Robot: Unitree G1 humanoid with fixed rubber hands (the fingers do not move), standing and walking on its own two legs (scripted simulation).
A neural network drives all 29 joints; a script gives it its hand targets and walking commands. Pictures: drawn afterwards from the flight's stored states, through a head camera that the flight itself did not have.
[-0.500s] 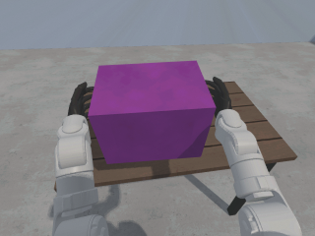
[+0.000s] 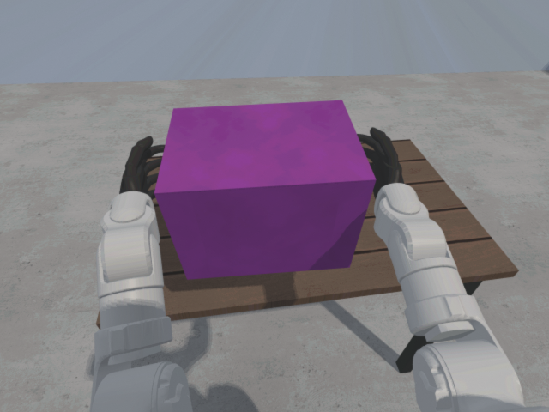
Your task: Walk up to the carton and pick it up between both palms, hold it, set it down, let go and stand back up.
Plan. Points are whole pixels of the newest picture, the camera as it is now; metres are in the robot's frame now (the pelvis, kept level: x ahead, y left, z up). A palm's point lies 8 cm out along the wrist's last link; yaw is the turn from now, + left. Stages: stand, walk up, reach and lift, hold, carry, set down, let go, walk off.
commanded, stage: hold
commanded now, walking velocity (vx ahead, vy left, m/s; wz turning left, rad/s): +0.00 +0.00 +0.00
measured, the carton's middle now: (264, 190) +0.40 +0.01 +0.13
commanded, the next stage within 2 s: set down in 1.92 s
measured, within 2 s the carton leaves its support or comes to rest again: neither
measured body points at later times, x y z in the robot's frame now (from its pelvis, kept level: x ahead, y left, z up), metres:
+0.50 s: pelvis +0.00 +0.00 +0.00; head -0.04 +0.03 +0.45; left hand +0.37 +0.18 +0.17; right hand +0.37 -0.17 +0.17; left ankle +0.01 +0.11 -0.75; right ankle +0.03 -0.11 -0.75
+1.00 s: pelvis +0.00 +0.00 +0.00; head -0.05 +0.03 +0.45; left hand +0.36 +0.18 +0.18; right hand +0.36 -0.17 +0.17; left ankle +0.01 +0.11 -0.75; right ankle +0.03 -0.11 -0.75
